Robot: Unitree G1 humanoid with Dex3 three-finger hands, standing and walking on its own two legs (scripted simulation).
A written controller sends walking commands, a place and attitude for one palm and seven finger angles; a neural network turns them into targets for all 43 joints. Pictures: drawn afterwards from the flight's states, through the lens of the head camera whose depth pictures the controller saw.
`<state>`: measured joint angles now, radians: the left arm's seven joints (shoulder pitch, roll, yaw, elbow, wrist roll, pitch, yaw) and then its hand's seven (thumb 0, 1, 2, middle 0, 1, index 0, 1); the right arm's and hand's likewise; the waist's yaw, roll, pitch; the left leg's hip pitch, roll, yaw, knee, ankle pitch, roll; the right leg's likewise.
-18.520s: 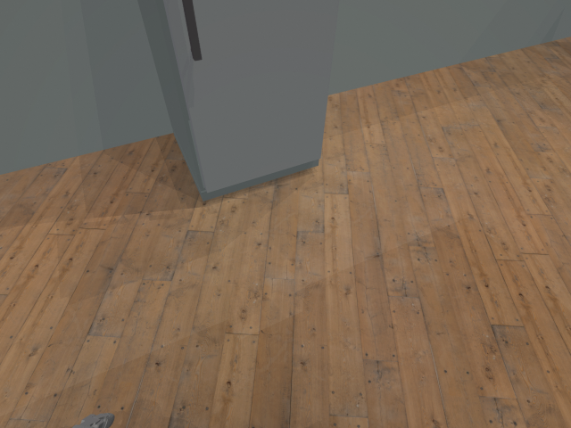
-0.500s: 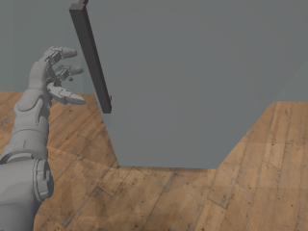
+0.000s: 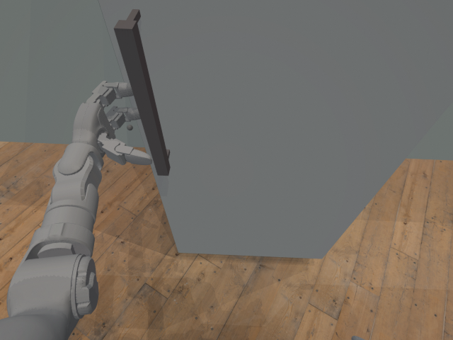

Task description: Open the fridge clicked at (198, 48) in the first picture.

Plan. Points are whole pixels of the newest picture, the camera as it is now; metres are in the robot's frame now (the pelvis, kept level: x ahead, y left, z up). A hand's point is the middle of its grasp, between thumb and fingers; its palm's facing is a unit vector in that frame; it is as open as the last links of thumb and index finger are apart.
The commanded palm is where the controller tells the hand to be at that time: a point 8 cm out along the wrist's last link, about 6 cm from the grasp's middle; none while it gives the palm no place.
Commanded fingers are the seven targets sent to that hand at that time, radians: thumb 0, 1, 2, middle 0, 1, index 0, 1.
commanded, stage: feel for the door with the fingertips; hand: left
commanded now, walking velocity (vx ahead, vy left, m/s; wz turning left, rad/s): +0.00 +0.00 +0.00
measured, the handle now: (152, 108) +0.49 +0.14 +0.14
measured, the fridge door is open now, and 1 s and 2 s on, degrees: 0 0 0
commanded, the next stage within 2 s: slide the fingers in behind the handle in 0.32 s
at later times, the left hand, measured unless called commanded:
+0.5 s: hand (129, 122) +0.45 +0.17 +0.14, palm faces -0.02 -1.00 +0.00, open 13.6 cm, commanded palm +0.44 +0.21 +0.14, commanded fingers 0.00 -0.50 0.30 -0.30 -1.20 -0.30 -1.20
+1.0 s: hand (139, 129) +0.44 +0.16 +0.13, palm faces -0.03 -1.00 +0.01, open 14.0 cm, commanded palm +0.42 +0.20 +0.14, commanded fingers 0.00 -0.50 0.30 -0.30 -1.20 -0.30 -1.20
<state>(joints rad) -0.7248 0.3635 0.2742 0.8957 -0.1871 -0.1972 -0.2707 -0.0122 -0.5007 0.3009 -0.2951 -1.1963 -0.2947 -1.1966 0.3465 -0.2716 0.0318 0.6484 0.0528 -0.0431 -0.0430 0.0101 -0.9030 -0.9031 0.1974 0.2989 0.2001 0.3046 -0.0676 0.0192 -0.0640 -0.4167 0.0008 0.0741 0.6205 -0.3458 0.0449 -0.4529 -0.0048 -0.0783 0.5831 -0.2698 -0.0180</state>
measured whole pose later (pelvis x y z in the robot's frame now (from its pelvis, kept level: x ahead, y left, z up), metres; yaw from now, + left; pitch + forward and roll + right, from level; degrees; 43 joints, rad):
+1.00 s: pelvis -0.01 -0.01 +0.00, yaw +0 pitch +8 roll +0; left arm -0.78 0.38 0.29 0.99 -0.17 -0.23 -0.25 -0.01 -0.50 0.30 -0.30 -1.20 -0.30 -1.20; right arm 0.34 -0.27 0.04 0.64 0.06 -0.05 -0.05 0.01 -0.90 -0.90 0.20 0.30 0.20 0.30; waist -0.08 0.02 -0.05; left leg -0.44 0.01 0.07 0.64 -0.33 0.03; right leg -0.48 0.00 -0.08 0.61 -0.26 -0.04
